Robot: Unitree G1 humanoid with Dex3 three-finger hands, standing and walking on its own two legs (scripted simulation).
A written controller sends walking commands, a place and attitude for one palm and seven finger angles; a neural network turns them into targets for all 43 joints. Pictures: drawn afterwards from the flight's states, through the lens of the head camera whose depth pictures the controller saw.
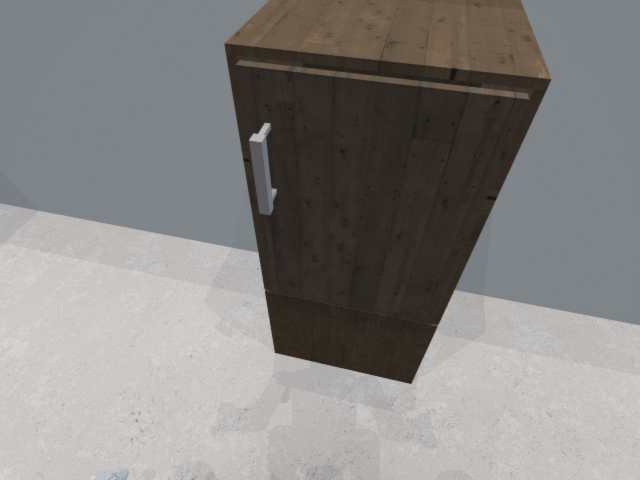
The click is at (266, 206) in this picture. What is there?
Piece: cupboard door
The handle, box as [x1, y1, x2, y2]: [249, 123, 276, 214]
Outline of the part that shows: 264,123 257,134 253,133 249,139 259,213 270,214 273,207 272,201 276,193 276,189 270,187 265,137 270,129 270,123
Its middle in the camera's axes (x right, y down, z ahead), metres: -0.10 -0.12 +0.68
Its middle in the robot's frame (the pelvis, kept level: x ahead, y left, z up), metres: +0.59 +0.13 +0.06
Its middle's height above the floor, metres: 0.83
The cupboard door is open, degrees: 0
